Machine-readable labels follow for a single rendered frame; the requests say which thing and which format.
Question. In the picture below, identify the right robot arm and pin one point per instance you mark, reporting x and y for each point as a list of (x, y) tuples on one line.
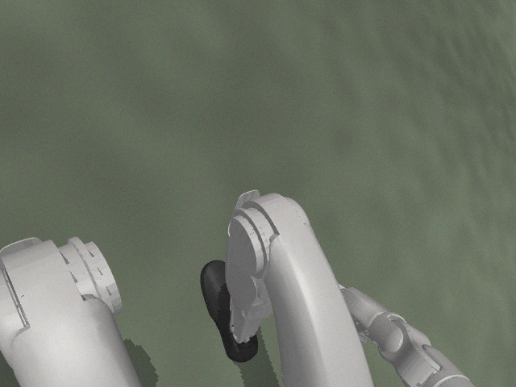
[(416, 362)]

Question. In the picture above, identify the right robot hand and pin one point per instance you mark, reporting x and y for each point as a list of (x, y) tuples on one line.
[(363, 309)]

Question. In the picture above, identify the right robot foot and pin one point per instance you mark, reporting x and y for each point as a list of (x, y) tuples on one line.
[(217, 299)]

